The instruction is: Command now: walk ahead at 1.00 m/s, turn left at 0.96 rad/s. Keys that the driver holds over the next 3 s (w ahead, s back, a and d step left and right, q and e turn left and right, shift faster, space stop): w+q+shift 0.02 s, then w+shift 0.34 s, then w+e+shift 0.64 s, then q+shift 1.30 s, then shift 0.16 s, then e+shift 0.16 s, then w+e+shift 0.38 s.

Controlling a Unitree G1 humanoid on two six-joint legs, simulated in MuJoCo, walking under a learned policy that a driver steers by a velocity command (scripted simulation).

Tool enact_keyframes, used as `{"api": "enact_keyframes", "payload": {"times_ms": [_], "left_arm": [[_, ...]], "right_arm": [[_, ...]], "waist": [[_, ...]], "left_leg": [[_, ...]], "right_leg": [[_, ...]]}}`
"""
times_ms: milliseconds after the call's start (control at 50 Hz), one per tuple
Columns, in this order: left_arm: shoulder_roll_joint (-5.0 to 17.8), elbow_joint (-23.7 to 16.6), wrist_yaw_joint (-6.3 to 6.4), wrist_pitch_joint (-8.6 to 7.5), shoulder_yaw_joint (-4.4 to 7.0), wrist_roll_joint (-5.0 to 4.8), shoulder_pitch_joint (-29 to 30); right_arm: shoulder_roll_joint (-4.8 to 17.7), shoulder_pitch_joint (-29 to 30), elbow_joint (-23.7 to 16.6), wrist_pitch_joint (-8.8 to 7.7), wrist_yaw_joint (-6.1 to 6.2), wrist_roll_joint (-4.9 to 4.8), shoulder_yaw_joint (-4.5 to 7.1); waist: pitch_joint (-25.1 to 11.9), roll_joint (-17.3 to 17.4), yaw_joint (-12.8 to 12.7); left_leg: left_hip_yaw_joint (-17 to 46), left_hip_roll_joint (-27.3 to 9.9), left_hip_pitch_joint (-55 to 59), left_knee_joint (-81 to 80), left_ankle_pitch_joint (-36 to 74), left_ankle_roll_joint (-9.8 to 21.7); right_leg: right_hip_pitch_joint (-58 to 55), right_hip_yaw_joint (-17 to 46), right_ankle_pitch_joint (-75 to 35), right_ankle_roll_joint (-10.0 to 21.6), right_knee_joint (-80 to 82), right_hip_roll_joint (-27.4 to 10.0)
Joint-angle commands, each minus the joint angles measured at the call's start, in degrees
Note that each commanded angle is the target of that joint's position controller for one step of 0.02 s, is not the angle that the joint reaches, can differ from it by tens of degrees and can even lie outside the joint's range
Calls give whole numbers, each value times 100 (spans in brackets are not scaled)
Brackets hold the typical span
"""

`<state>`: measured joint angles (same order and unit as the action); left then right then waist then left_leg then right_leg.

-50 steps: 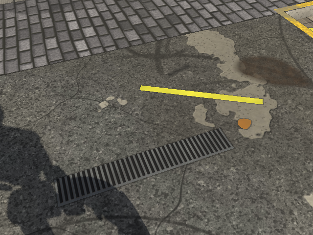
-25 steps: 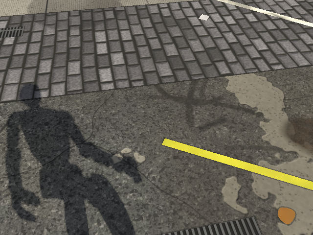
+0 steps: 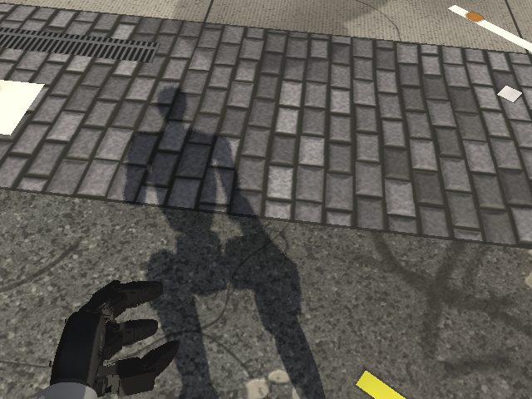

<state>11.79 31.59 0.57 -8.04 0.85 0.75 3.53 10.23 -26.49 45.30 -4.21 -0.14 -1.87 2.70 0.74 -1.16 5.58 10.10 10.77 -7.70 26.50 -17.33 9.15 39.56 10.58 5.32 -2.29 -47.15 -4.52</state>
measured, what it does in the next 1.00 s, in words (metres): walks ahead: right foot, then left foot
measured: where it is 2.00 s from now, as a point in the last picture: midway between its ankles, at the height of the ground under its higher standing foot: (255, 156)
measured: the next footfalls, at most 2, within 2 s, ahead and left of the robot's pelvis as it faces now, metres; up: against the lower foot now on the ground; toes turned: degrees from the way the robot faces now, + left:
right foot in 0.14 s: +0.36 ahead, -0.17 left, +0.00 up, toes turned +13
left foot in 0.60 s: +0.70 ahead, +0.19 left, +0.00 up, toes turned +4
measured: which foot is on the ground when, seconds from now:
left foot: down 0.00-0.16, up 0.18-0.58, down 0.60-1.00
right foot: up 0.00-0.12, down 0.14-0.60, up 0.62-1.00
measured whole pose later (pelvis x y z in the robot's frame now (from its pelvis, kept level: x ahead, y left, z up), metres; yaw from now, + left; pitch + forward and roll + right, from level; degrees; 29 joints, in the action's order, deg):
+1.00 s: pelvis +0.87 +0.02 -0.03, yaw -14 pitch +0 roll +4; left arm 18.1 34.6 -3.7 -1.3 3.0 -2.1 -4.3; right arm 18.4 -22.0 49.4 -4.8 0.2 0.0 4.7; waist 1.8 -0.5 4.0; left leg -17.2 -1.6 15.1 15.7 -27.2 -5.0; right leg 43.2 -5.3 -0.3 6.4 -47.1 -5.3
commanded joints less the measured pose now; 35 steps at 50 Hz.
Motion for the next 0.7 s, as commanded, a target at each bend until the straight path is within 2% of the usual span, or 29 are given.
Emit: {"api": "enact_keyframes", "payload": {"times_ms": [20,60,80,100,120,140,160,180,200,220,240,260,280,300,320,360,380,420,460,520,540,560,580,600,620,640,660,680,700], "left_arm": [[367,-536,-6,-20,203,-130,644],[599,-541,-39,-58,322,-258,615],[691,-534,-57,-100,370,-282,592],[834,-481,-72,-152,447,-285,363],[1051,-332,-79,-201,576,-277,-304],[1236,-121,-68,-193,659,-274,-1465],[1533,147,-16,-112,677,-237,-2993],[1848,523,-179,-141,735,-69,-3145],[1078,362,-187,-74,599,-97,-2821],[765,436,-134,16,522,-84,-2694],[867,568,-158,46,519,-22,-2668],[862,671,-197,21,500,2,-2553],[686,757,-219,1,413,43,-2445],[486,834,-262,0,337,-18,-2391],[426,906,-284,8,300,-99,-2407],[674,1003,-250,12,329,-173,-2444],[802,1029,-218,10,346,-165,-2520],[914,1076,-138,20,357,-204,-2642],[1041,1159,-74,35,366,-276,-2907],[1078,1343,-37,144,326,-327,-3303],[1098,1409,-28,190,311,-305,-3374],[1183,1468,-27,245,315,-248,-3428],[1315,1462,-34,291,325,-163,-3320],[1187,1239,-32,287,269,-31,-2988],[123,1074,-43,167,-5,-162,-3939],[412,1081,-8,112,30,-468,-3760],[723,916,51,136,149,-588,-2940],[757,784,65,168,155,-474,-2417],[716,717,43,226,186,-307,-2103]], "right_arm": [[1082,393,-481,-9,103,-68,320],[957,202,-360,6,118,-93,320],[897,130,-302,17,135,-90,327],[902,126,-267,31,145,-57,342],[966,259,-293,46,115,15,351],[1030,663,-463,41,29,179,317],[591,883,-688,-16,-43,380,139],[148,-459,-692,-79,-70,-168,-6],[688,-65,-546,-60,-5,-281,6],[941,905,-725,-72,-33,-136,24],[873,1587,-902,-116,-32,12,6],[789,1928,-1050,-168,-36,153,8],[676,1867,-1091,-163,-86,99,-7],[619,1748,-1065,-131,-105,25,-23],[569,1689,-1063,-106,-112,9,-48],[533,1923,-1196,-115,-131,96,-112],[536,2149,-1303,-152,-133,163,-143],[559,2701,-1508,-233,-177,221,-190],[577,3202,-1623,-316,-253,182,-202],[828,3434,-1668,-399,-287,65,-68],[997,3246,-1646,-418,-264,45,24],[1216,2793,-1568,-424,-217,36,147],[1414,1961,-1448,-405,-154,21,267],[1678,502,-1193,-346,-43,79,375],[2269,-91,-967,-306,-89,239,481],[1854,-315,-855,-284,-128,203,402],[1468,13,-731,-265,-80,147,313],[1238,341,-639,-246,-63,154,241],[1024,652,-553,-243,-78,260,191]], "waist": [[189,476,-13],[63,731,71],[46,818,62],[-89,896,-88],[-499,945,-511],[-1218,1101,-1192],[-2181,385,-1743],[-2739,-3152,-864],[-1734,-2074,-1166],[-943,-1017,-1349],[-397,147,-1296],[-155,308,-1130],[-70,88,-860],[-29,-127,-716],[35,-195,-618],[322,-112,-525],[433,-44,-552],[573,-7,-671],[625,-6,-861],[556,-260,-901],[364,-421,-743],[-26,-599,-452],[-573,-795,109],[-1435,-682,844],[-2926,1424,252],[-3077,2003,406],[-1719,1636,432],[-983,986,309],[-504,539,75]], "left_leg": [[1221,-726,-1889,-1004,418,483],[1409,-932,-1020,-665,414,391],[1473,-1064,-519,-439,796,345],[1482,-1170,-50,-74,1751,285],[1334,-1153,260,649,3088,161],[1088,-1135,-74,1856,3805,-4],[703,-909,-1322,3970,2481,-113],[271,-263,-3386,5718,-1090,-446],[196,-873,-4232,6010,-737,-355],[-21,-991,-4376,6008,-442,-327],[-149,-1102,-4173,5711,-313,-315],[-126,-1248,-4039,5221,-173,-296],[-96,-1413,-3752,4917,-118,-274],[-162,-1495,-3617,4642,-124,-285],[-240,-1585,-3626,4426,-153,-309],[-362,-1760,-3997,3924,218,-427],[-435,-1836,-4092,3561,600,-505],[-564,-1778,-3582,2478,1518,-657],[-809,-1478,-2450,1493,2282,-797],[-851,-1170,-1688,615,2316,-847],[-876,-1059,-1431,465,2014,-776],[-1006,-879,-850,436,1588,-656],[-1052,-912,304,578,1341,-532],[-304,-1772,2307,989,862,-324],[2771,-3513,4335,358,-1323,509],[4215,-3601,4073,-870,-2723,536],[3298,-3399,3273,-1017,-2398,288],[2343,-3277,2348,-965,-1373,187],[1593,-3043,1368,-1074,-540,114]], "right_leg": [[-1882,-844,-1064,-247,1435,706],[-1812,-692,-1142,-225,1897,642],[-1713,-664,-1070,-139,2054,583],[-1836,-726,-912,7,2130,590],[-2454,-878,-720,229,2137,648],[-3769,-738,-355,514,1697,355],[-5701,450,887,773,1288,-463],[-6956,4406,3515,2019,2918,-1921],[-6556,4631,4850,1830,3233,-1717],[-5812,3462,3944,1591,3158,-1427],[-4942,2653,2745,1461,3189,-1126],[-4385,2137,2044,1453,3199,-932],[-3944,1759,1739,1415,3302,-800],[-3708,1474,1526,1407,3413,-689],[-3518,1320,1387,1448,3501,-663],[-3260,1142,1040,1584,3731,-770],[-3133,1123,838,1635,3833,-763],[-2681,659,372,1532,4018,-560],[-2173,295,205,1432,4272,-441],[-2788,259,-376,1295,4059,-596],[-3191,229,-1397,1183,3611,-637],[-3431,131,-2630,1049,2837,-569],[-3086,-52,-3341,863,1637,-411],[-1706,-68,-2416,659,-241,-182],[96,-307,1688,448,-2557,467],[696,22,2044,541,-3486,344],[1348,-244,1688,531,-3838,124],[1376,-420,1355,540,-3745,-134],[1026,-480,1156,563,-3489,-307]]}}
